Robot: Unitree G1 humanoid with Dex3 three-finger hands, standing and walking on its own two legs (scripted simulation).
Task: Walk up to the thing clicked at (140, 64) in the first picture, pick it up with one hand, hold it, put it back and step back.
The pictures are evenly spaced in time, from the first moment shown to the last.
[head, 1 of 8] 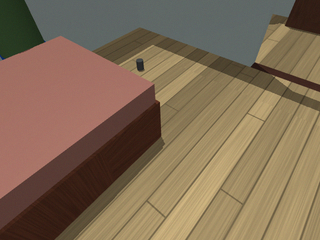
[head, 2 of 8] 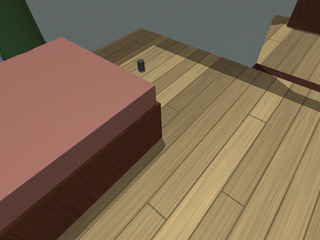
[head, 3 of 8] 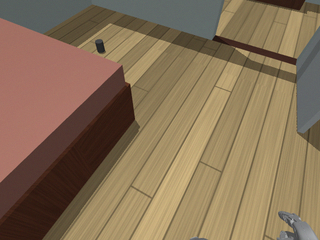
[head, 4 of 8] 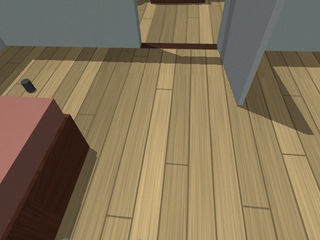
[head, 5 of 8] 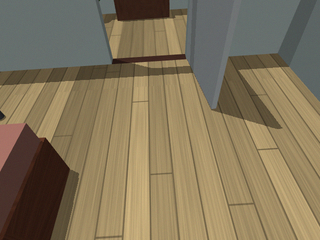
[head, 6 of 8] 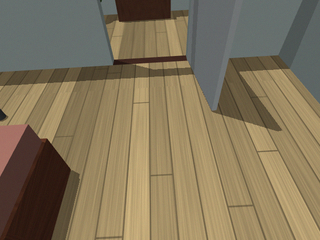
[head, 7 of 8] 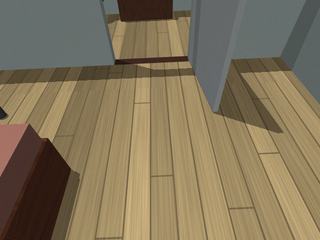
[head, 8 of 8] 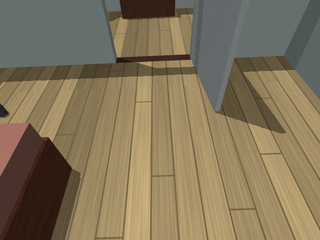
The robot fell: no
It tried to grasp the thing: no
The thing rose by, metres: 0.00
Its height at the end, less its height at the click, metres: +0.00
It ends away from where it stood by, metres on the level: 0.00
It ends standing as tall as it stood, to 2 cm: yes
